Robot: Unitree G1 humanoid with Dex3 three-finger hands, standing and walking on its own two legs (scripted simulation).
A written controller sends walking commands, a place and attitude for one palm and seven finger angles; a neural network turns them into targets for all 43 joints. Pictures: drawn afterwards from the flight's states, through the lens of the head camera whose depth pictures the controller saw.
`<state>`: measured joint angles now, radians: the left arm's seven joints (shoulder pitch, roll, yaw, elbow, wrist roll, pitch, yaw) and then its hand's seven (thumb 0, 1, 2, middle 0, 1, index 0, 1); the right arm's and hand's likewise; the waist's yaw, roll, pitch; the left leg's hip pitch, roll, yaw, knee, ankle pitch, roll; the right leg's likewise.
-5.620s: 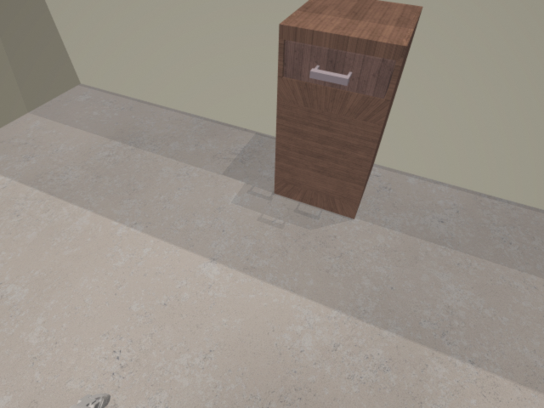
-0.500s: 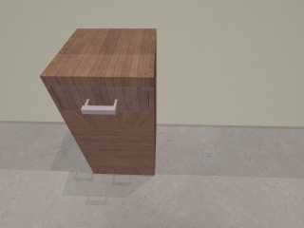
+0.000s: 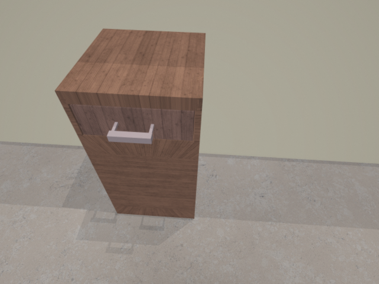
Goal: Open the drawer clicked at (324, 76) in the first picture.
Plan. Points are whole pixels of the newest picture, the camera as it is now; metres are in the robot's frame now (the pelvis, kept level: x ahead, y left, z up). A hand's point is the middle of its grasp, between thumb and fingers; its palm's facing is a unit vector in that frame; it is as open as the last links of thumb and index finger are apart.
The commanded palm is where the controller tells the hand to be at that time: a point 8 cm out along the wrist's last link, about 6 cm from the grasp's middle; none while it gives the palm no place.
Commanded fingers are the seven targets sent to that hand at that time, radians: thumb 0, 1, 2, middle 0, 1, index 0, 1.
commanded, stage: come to a stop and stand still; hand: left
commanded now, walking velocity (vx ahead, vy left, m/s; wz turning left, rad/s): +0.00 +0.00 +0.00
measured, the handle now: (132, 131) +0.56 +0.23 -0.05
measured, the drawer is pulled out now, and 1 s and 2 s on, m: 0.00 0.00 0.00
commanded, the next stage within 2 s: look again from close up in 0.54 s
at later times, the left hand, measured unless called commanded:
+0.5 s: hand out of the picture +0.00 +0.20 -0.18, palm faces +0.03 -0.98 -0.19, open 7.4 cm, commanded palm none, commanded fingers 0.00 0.90 0.90 -0.20 -0.30 -0.20 -0.30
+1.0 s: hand out of the picture +0.00 +0.23 -0.18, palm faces +0.01 -0.98 -0.22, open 7.4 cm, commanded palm none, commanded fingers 0.00 0.90 0.90 -0.20 -0.30 -0.20 -0.30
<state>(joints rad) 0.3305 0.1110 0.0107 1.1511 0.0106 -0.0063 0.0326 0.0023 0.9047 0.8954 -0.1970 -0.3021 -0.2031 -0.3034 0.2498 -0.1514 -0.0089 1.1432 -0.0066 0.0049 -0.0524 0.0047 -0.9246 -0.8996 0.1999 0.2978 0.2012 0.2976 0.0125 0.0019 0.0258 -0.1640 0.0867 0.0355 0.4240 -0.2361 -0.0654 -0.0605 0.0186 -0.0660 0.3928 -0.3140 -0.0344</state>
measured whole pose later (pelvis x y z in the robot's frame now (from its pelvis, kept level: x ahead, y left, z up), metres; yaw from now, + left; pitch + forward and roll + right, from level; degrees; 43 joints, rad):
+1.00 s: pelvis -0.02 +0.05 -0.01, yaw -1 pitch -2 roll +0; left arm 0.29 0.17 -0.01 1.07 0.02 -0.01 0.03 0.00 0.91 0.90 -0.20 -0.30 -0.20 -0.30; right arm 0.28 -0.18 0.01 1.06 -0.01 -0.01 -0.02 0.01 -0.93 -0.90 0.20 0.30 0.20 0.30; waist 0.00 0.01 0.01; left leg -0.25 0.03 0.07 0.57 -0.30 0.01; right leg -0.15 -0.05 -0.03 0.54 -0.36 0.03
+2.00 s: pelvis +0.02 +0.00 -0.01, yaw -1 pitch +1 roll +2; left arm 0.23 0.16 0.04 0.98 0.03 -0.03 0.05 0.00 0.91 0.90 -0.20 -0.30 -0.20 -0.30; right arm 0.19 -0.19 -0.04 1.02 0.00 0.03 -0.03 0.00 -0.91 -0.90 0.20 0.30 0.20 0.30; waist 0.02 0.04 0.07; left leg -0.37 0.03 0.05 0.87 -0.50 0.01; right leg -0.19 -0.03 -0.09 0.59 -0.43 -0.05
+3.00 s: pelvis +0.02 -0.03 +0.00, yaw -1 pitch -1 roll +1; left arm 0.37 0.09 -0.01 1.13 0.01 -0.03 0.04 0.00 0.91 0.90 -0.20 -0.30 -0.20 -0.30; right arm 0.34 -0.08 0.03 1.16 -0.01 -0.01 -0.04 0.00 -0.91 -0.90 0.20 0.30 0.20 0.30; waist 0.01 -0.01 0.00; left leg -0.22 0.04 0.06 0.44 -0.21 -0.02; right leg -0.07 0.04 -0.11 0.41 -0.33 -0.07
